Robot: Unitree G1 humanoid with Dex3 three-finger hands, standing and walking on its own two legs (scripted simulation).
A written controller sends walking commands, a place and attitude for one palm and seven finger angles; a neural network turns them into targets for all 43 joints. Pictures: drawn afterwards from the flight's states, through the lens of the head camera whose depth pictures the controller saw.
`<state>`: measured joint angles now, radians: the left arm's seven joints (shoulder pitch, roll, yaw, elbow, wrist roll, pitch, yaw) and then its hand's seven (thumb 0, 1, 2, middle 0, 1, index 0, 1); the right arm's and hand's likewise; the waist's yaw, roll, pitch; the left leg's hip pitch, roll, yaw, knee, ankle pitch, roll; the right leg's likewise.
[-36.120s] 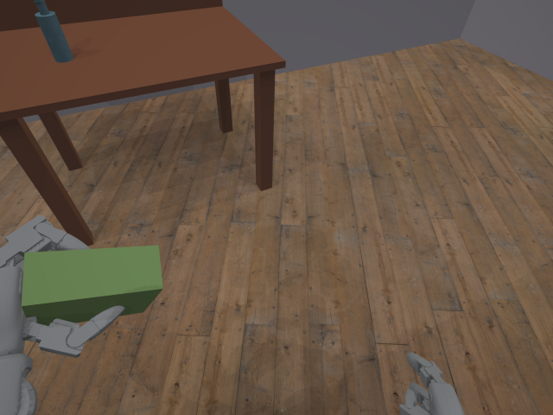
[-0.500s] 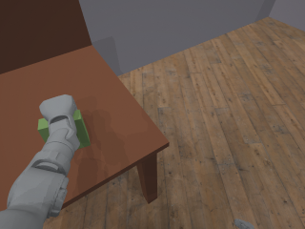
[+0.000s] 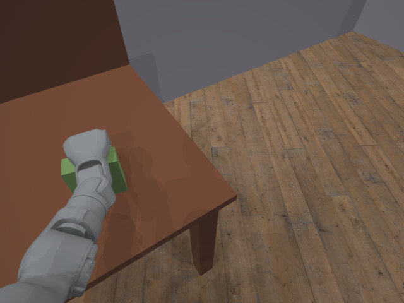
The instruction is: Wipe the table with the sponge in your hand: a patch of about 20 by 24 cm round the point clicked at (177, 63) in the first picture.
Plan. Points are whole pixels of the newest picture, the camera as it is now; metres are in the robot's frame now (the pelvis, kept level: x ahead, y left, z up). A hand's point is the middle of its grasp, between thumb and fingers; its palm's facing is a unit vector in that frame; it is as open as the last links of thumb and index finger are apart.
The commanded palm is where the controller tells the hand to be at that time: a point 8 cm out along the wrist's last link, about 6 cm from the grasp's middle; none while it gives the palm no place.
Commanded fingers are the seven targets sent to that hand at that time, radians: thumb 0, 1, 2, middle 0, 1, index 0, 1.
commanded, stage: wipe back along the third lane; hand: left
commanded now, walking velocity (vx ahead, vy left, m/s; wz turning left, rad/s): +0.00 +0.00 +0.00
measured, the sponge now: (99, 181) +0.40 +0.26 -0.02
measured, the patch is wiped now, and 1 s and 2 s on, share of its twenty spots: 0.95 0.95 0.95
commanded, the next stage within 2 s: none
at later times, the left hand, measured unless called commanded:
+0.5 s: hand (98, 170) +0.39 +0.24 +0.03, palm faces +0.00 -0.03 -1.00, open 9.5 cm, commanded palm +0.33 +0.21 +0.05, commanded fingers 0.00 0.10 1.30 -1.20 -1.60 -1.20 -1.60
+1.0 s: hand (108, 191) +0.34 +0.20 +0.04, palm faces +0.02 -0.07 -1.00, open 9.4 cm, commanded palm +0.28 +0.18 +0.06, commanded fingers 0.00 0.10 1.30 -1.20 -1.60 -1.20 -1.60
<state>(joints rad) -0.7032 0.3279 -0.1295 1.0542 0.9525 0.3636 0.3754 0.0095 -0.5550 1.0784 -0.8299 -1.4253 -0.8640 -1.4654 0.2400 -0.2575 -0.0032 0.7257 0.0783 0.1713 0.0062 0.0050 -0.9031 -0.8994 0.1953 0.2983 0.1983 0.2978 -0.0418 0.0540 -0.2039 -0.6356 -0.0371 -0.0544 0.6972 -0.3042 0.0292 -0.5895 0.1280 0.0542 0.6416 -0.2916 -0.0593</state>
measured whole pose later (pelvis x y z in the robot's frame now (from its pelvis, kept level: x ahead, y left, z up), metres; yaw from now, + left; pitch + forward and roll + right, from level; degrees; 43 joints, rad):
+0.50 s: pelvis +0.03 +0.04 +0.01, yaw +1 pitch +9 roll -2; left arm -0.54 0.13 -0.39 0.79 0.94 0.64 0.38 -0.01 -0.45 1.03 -0.73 -1.51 -0.76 -1.56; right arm 0.06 -0.21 0.00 0.69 0.08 0.28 0.06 0.01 -0.90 -0.90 0.20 0.30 0.20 0.30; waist 0.05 0.04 -0.21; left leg -0.46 -0.09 -0.06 0.63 -0.32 0.08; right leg -0.40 0.07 0.05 0.56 -0.32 -0.03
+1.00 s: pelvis +0.02 +0.04 +0.01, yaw +0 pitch +4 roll -2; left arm -0.30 0.11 -0.50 0.46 0.98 0.76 0.32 0.01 -0.44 1.03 -0.73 -1.51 -0.77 -1.55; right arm -0.01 -0.22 0.03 0.65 0.10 0.31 0.11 0.01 -0.90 -0.90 0.19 0.30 0.20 0.30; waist 0.08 0.05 -0.17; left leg -0.37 -0.08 -0.03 0.63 -0.33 0.08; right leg -0.33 0.06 0.02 0.58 -0.33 -0.04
